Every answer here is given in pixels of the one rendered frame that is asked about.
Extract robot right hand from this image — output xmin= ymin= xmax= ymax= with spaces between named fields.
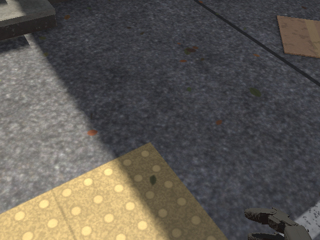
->
xmin=244 ymin=207 xmax=312 ymax=240

